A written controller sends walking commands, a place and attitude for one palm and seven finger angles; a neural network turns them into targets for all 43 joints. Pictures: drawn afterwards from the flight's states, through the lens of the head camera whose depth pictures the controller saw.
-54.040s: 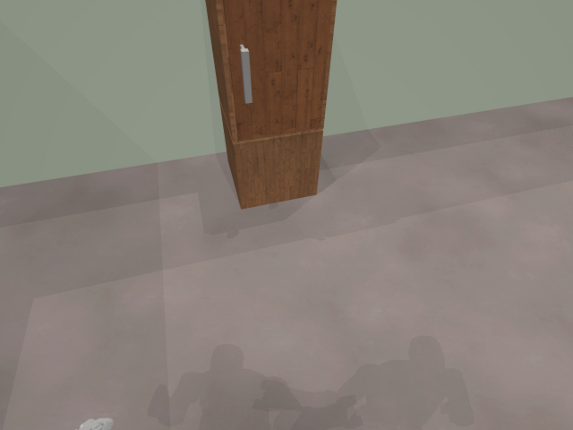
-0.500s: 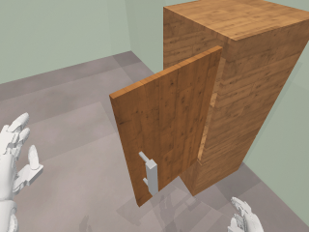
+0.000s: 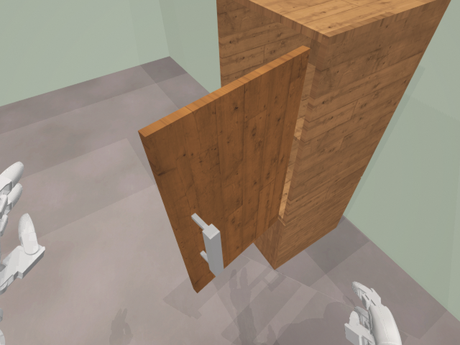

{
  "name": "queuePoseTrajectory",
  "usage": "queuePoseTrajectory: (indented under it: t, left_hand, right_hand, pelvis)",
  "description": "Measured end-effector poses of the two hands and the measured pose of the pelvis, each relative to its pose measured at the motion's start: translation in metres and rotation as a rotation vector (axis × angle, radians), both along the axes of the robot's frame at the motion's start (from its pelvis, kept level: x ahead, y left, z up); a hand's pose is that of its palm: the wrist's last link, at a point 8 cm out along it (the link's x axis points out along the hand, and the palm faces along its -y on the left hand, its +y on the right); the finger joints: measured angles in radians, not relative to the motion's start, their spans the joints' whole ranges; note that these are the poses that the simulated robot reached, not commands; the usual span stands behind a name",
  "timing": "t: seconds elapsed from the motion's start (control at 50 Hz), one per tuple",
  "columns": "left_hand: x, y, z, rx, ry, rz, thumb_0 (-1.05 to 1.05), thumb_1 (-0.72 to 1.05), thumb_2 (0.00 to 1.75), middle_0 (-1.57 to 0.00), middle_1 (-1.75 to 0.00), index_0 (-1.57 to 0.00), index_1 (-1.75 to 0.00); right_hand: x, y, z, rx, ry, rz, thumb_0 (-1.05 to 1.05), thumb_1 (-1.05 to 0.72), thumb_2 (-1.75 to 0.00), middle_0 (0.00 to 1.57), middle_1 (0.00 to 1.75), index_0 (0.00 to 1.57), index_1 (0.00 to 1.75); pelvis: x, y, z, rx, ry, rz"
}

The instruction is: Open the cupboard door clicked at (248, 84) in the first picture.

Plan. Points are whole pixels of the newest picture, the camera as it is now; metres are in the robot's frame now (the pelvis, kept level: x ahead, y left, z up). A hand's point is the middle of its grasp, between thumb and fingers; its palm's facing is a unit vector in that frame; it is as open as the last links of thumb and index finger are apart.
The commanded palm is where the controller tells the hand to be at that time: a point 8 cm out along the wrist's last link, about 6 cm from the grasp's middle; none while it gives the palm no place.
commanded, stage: step back with the hand held close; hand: left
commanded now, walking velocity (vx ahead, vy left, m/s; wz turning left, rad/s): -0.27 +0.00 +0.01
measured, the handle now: (207, 245) +0.33 +0.08 -0.07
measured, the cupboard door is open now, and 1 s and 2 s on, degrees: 100 100 100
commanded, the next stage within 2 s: stop stepping back and stand still in 1.16 s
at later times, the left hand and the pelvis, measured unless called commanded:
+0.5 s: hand out of the picture +0.12 +0.29 +0.15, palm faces +0.53 -0.72 -0.45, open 7.4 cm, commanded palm +0.06 +0.32 +0.17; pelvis -0.07 +0.02 -0.03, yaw +2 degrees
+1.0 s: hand out of the picture +0.09 +0.23 +0.16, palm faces +0.31 -0.80 -0.51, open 7.4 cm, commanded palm +0.02 +0.28 +0.17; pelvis -0.13 -0.01 +0.00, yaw -2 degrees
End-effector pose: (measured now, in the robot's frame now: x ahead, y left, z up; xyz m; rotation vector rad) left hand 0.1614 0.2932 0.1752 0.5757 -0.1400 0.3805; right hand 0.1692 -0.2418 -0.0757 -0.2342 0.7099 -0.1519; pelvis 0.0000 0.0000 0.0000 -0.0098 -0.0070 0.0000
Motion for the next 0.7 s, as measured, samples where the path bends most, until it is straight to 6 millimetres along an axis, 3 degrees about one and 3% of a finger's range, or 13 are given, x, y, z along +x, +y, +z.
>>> queuePoseTrajectory:
  t: [0.12,0.28,0.46,0.7]
  left_hand:
    - [-0.015,0.007,-0.005,0.012,0.004,-0.035,0.02,0.89,0.89,-0.21,-0.30,-0.21,-0.30]
    - [-0.049,0.023,0.000,0.048,-0.079,-0.016,0.02,0.89,0.89,-0.21,-0.30,-0.21,-0.30]
    - [-0.082,0.031,-0.011,0.043,-0.151,0.078,0.02,0.89,0.89,-0.21,-0.30,-0.21,-0.30]
    - [-0.096,0.031,0.005,0.096,-0.222,0.016,0.02,0.88,0.89,-0.21,-0.30,-0.21,-0.30]
  right_hand:
    - [-0.025,-0.005,0.005,-0.036,0.020,-0.046,0.01,-0.91,-0.90,0.20,0.30,0.20,0.30]
    - [-0.057,0.009,0.008,-0.077,0.019,-0.015,0.01,-0.91,-0.90,0.20,0.30,0.20,0.30]
    - [-0.089,0.024,-0.016,-0.077,0.043,0.026,0.01,-0.90,-0.90,0.20,0.30,0.21,0.30]
    - [-0.120,0.028,-0.023,-0.045,0.066,0.009,0.01,-0.90,-0.90,0.20,0.30,0.21,0.30]
  pelvis:
    - [-0.017,0.006,-0.003,0.003,0.004,-0.004]
    - [-0.045,0.015,-0.009,0.000,-0.003,-0.001]
    - [-0.068,0.019,-0.024,0.000,-0.024,0.035]
    - [-0.087,0.018,-0.026,-0.016,-0.019,0.045]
